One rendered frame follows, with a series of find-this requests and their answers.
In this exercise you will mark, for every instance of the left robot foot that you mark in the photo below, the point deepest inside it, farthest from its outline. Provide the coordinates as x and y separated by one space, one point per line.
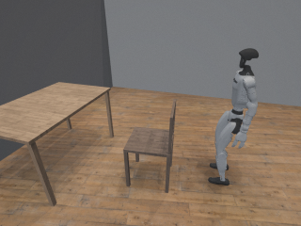
217 181

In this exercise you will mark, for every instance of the left robot hand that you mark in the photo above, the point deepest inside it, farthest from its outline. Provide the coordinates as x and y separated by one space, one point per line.
240 137

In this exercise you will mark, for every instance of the left robot forearm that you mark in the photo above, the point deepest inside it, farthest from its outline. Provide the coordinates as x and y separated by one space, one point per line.
250 113

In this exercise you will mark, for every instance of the chair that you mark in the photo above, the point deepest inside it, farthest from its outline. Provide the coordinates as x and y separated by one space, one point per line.
151 141

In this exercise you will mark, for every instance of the robot left upper arm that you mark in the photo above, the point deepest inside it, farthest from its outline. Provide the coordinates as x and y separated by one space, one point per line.
249 84

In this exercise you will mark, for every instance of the table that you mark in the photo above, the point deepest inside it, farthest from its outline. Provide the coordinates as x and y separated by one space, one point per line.
27 119

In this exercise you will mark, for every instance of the left robot thigh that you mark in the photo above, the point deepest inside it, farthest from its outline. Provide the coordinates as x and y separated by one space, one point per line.
226 135

